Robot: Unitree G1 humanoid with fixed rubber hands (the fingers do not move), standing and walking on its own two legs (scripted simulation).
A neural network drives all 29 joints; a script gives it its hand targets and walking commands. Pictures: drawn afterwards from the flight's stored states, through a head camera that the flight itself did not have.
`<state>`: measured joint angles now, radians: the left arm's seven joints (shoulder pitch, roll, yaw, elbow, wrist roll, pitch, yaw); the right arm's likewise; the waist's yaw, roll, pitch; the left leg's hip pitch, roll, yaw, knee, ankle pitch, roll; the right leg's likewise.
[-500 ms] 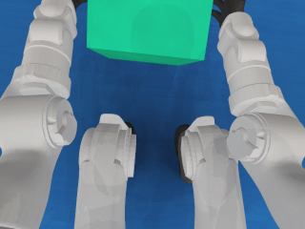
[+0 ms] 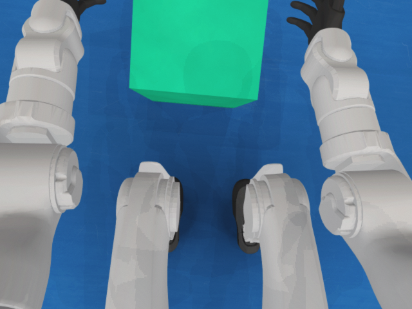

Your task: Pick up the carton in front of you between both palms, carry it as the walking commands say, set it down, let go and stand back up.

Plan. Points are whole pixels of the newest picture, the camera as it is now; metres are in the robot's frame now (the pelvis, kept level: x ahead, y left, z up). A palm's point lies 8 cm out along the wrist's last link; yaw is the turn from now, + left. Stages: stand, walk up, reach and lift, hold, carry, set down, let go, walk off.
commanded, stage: set down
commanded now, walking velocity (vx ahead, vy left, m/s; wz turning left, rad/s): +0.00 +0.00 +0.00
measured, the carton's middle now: (197, 51) +0.54 +0.05 -0.28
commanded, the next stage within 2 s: let go in 0.76 s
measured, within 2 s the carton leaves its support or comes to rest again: neither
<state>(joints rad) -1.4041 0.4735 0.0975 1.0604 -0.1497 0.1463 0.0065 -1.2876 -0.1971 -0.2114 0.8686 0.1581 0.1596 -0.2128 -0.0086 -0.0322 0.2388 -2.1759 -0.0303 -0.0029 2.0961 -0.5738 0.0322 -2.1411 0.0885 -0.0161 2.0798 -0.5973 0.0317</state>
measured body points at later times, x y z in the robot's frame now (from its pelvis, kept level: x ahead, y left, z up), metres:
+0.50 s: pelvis +0.01 +0.00 +0.13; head +0.34 +0.04 +0.44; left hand +0.56 +0.25 +0.02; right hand +0.55 -0.15 +0.02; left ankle +0.11 +0.11 -0.37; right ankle +0.11 -0.12 -0.37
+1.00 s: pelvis +0.05 +0.01 +0.27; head +0.34 +0.04 +0.61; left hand +0.52 +0.26 +0.14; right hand +0.51 -0.15 +0.14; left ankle +0.11 +0.11 -0.37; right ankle +0.11 -0.12 -0.37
